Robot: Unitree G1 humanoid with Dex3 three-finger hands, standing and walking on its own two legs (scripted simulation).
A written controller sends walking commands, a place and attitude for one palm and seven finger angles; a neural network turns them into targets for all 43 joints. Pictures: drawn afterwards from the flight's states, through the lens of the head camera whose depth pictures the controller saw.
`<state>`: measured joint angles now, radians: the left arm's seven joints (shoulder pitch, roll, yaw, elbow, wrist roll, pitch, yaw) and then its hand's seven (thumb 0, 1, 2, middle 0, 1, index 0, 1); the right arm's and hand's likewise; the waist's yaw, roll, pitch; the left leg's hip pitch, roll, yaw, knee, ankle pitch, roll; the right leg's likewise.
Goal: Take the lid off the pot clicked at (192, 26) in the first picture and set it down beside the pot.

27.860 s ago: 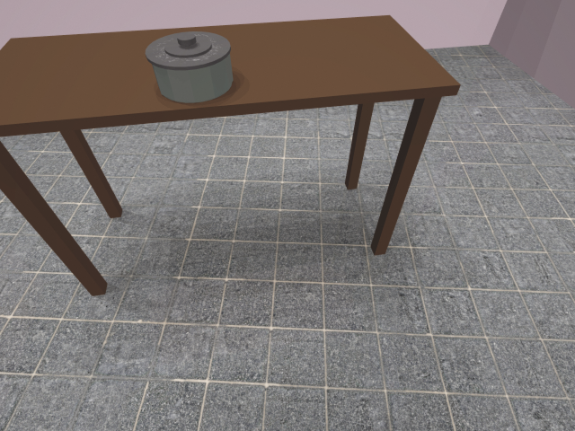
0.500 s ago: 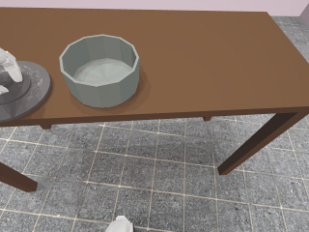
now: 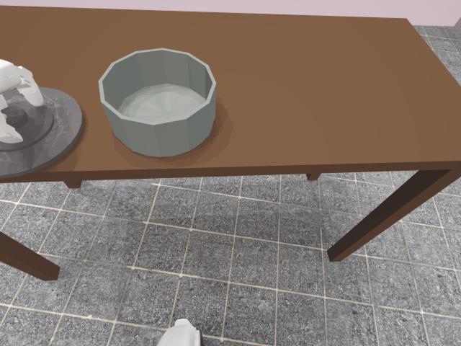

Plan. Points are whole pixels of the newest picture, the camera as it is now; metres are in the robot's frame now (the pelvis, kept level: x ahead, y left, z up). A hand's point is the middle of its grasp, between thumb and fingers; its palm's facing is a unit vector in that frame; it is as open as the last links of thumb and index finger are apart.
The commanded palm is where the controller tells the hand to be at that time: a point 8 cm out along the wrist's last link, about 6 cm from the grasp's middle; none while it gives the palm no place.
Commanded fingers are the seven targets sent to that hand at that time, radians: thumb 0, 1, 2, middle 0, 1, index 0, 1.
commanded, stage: open the fingers wide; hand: left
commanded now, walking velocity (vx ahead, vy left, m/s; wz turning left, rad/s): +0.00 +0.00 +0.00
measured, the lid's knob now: (12, 117) +0.47 +0.36 +0.10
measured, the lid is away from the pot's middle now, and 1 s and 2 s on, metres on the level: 0.25 0.25 0.25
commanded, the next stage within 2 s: raise the empty hand in 0.26 s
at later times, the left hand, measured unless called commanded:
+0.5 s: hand (1, 111) +0.45 +0.35 +0.13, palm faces -0.38 -0.13 -0.92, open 11.0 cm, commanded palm +0.48 +0.35 +0.21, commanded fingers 0.00 -0.09 0.81 -0.42 -0.72 -0.42 -0.72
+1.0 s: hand out of the picture +0.46 +0.36 +0.18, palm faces -0.33 -0.13 -0.93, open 11.0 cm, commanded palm +0.47 +0.35 +0.26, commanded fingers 0.00 -0.09 0.81 -0.42 -0.72 -0.42 -0.72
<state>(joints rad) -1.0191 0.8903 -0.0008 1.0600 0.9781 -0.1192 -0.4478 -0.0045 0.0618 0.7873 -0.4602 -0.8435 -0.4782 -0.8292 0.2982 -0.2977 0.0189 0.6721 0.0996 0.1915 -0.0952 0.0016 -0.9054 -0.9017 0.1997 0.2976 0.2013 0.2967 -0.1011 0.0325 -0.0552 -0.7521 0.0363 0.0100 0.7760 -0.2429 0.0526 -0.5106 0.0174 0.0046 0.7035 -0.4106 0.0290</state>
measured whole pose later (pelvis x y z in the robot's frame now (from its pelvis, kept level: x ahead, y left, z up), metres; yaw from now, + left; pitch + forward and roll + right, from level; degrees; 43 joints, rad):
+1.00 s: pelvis +0.01 +0.01 +0.01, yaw +1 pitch +11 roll -4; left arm -1.13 0.90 -0.05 1.03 0.98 -0.05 -0.51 0.00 -0.08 0.81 -0.44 -0.72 -0.44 -0.72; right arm 0.28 -0.30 0.03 0.65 0.10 0.19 -0.08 0.00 -0.91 -0.90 0.20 0.30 0.20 0.30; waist -0.09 0.04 -0.05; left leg -0.69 0.02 0.01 0.73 -0.23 0.07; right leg -0.44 0.00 0.01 0.64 -0.39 0.02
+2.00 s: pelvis +0.02 -0.01 +0.02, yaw +1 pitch +9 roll -2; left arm -1.13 0.94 -0.02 0.93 0.98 0.03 -0.55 0.00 -0.08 0.81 -0.44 -0.72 -0.44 -0.72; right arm 0.26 -0.30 0.01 0.63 0.11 0.24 -0.04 0.00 -0.91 -0.90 0.20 0.30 0.20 0.30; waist -0.09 0.05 -0.03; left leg -0.58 0.01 0.01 0.62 -0.20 0.04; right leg -0.34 0.00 0.01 0.54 -0.37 0.03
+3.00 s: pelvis +0.04 -0.06 +0.04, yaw +0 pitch -3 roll +0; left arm -0.23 0.48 0.47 0.05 -0.10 -0.06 0.10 0.00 0.48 0.86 -0.30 -0.48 -0.30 -0.47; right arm 0.16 -0.28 0.02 0.68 0.04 -0.02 -0.07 0.01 -0.91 -0.90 0.20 0.30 0.20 0.30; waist 0.04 0.06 0.02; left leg -0.19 0.06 0.03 0.40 -0.16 -0.03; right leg 0.03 0.04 0.03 0.33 -0.31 -0.03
